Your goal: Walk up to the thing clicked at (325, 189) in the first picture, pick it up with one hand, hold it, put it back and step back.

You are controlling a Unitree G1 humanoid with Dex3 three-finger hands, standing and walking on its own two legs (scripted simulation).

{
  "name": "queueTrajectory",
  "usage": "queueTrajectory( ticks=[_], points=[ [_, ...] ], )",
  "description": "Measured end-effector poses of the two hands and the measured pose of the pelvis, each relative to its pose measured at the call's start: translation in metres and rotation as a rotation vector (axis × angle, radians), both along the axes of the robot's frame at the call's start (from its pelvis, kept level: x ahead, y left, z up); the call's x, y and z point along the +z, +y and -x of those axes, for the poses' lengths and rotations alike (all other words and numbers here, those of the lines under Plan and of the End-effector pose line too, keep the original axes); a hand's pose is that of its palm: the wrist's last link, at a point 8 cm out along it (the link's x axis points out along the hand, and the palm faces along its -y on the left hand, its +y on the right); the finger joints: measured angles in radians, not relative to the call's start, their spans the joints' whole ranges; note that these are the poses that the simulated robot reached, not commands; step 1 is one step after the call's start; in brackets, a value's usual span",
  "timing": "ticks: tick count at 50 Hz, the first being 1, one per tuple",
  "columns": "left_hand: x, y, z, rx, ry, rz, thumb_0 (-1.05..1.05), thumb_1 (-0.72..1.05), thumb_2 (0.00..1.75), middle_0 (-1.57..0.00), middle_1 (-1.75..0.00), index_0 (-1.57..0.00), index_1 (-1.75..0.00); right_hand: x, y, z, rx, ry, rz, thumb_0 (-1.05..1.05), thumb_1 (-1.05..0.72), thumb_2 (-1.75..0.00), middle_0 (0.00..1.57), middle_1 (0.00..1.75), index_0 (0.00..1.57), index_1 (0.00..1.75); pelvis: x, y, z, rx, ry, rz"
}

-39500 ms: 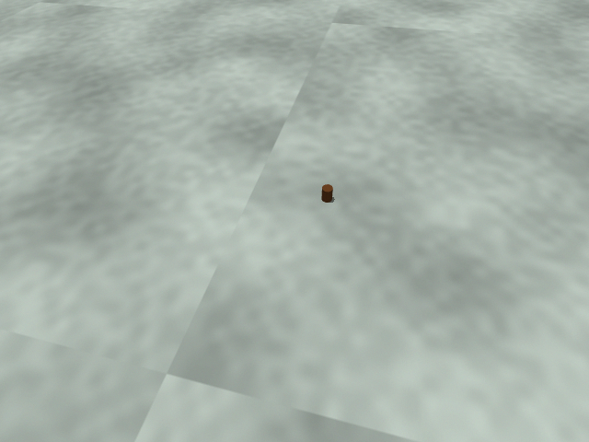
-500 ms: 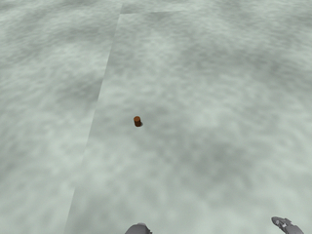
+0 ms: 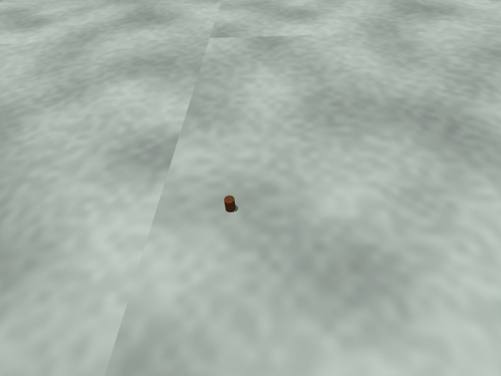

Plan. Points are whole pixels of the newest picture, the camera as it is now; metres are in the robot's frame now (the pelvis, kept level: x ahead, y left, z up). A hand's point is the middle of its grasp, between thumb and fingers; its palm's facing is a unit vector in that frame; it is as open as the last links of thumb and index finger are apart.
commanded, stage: step back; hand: left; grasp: from above
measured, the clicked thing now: (229, 203) +1.03 +0.18 -0.73
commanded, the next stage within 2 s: stand in 0.52 s
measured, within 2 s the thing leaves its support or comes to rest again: neither
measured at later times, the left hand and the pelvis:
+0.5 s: hand out of the picture +0.12 +0.29 -0.15, palm faces +0.01 -0.94 -0.35, open 7.4 cm; pelvis +0.04 +0.03 +0.01, yaw +0 degrees
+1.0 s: hand out of the picture +0.13 +0.28 -0.14, palm faces -0.04 -0.94 -0.33, open 7.4 cm; pelvis +0.04 +0.03 +0.02, yaw -1 degrees
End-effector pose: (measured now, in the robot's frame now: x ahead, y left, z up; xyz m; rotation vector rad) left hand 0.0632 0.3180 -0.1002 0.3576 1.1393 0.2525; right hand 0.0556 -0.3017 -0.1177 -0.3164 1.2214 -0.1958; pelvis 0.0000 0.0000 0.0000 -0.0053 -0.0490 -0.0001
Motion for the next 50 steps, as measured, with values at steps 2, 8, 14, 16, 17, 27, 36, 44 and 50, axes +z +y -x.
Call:
queueTrajectory(
  ticks=[2, 8, 14, 16, 17, 27, 36, 44, 50],
  points=[
    [0.003, -0.002, -0.002, 0.016, -0.01, 0.005, 0.01, 0.91, 0.9, -0.2, -0.3, -0.2, -0.3, 0.002, -0.002, -0.007, 0.013, 0.005, 0.005, 0.0, -0.91, -0.89, 0.2, 0.3, 0.2, 0.3, 0.003, 0.001, -0.005, 0.008, -0.002, -0.004],
    [0.0, 0.004, -0.009, 0.038, 0.009, 0.021, 0.01, 0.9, 0.9, -0.2, -0.3, -0.2, -0.3, 0.005, 0.002, -0.032, 0.051, 0.014, 0.026, 0.0, -0.91, -0.9, 0.2, 0.29, 0.2, 0.3, 0.003, 0.012, -0.02, 0.033, 0.001, -0.006],
    [-0.018, 0.019, -0.024, 0.053, 0.049, 0.043, 0.01, 0.9, 0.9, -0.2, -0.3, -0.2, -0.3, 0.005, 0.024, -0.06, 0.058, -0.017, 0.037, 0.0, -0.91, -0.9, 0.2, 0.29, 0.2, 0.3, -0.003, 0.025, -0.03, 0.024, 0.0, -0.017],
    [-0.02, 0.019, -0.029, 0.048, 0.06, 0.047, 0.01, 0.91, 0.9, -0.2, -0.3, -0.2, -0.3, 0.006, 0.03, -0.07, 0.061, -0.031, 0.028, 0.0, -0.91, -0.9, 0.2, 0.29, 0.2, 0.3, -0.002, 0.026, -0.033, 0.019, 0.004, -0.01],
    [-0.02, 0.019, -0.031, 0.044, 0.061, 0.049, 0.01, 0.91, 0.9, -0.2, -0.3, -0.2, -0.3, 0.007, 0.033, -0.075, 0.062, -0.037, 0.023, 0.0, -0.91, -0.9, 0.2, 0.29, 0.2, 0.3, -0.002, 0.026, -0.034, 0.017, 0.005, -0.003],
    [-0.011, 0.014, -0.049, 0.018, 0.067, 0.058, 0.01, 0.91, 0.9, -0.2, -0.3, -0.2, -0.3, 0.016, 0.05, -0.117, 0.062, -0.111, -0.022, 0.0, -0.91, -0.89, 0.2, 0.3, 0.2, 0.3, 0.009, 0.028, -0.045, -0.003, 0.012, 0.001],
    [-0.003, 0.008, -0.063, -0.009, 0.054, 0.068, 0.01, 0.91, 0.9, -0.2, -0.3, -0.2, -0.3, 0.021, 0.044, -0.109, 0.036, -0.096, -0.022, 0.0, -0.91, -0.89, 0.2, 0.3, 0.2, 0.3, 0.016, 0.03, -0.047, -0.003, 0.003, -0.004],
    [-0.001, 0.007, -0.066, -0.027, 0.045, 0.073, 0.01, 0.91, 0.9, -0.2, -0.3, -0.2, -0.3, 0.021, 0.036, -0.078, -0.003, -0.043, -0.006, 0.0, -0.91, -0.9, 0.2, 0.29, 0.2, 0.3, 0.018, 0.03, -0.044, -0.006, -0.003, -0.004],
    [-0.002, 0.007, -0.06, -0.033, 0.059, 0.076, 0.01, 0.91, 0.9, -0.2, -0.3, -0.2, -0.3, 0.02, 0.034, -0.055, -0.024, -0.006, -0.001, 0.0, -0.91, -0.9, 0.2, 0.29, 0.2, 0.3, 0.019, 0.031, -0.04, -0.01, -0.004, -0.004]
  ],
)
